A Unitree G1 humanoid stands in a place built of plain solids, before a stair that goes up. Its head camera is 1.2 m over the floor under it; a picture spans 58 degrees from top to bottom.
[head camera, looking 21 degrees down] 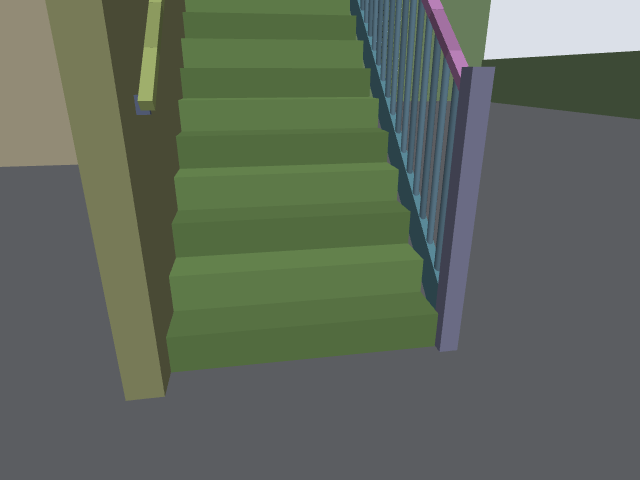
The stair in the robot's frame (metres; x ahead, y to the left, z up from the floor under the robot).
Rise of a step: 0.18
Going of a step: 0.22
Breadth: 1.20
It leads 9 degrees to the left of straight ahead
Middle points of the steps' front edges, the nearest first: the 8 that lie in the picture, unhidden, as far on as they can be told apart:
1.63 0.05 0.18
1.85 0.08 0.35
2.06 0.12 0.53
2.28 0.15 0.71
2.49 0.19 0.88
2.71 0.23 1.06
2.92 0.26 1.24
3.14 0.30 1.41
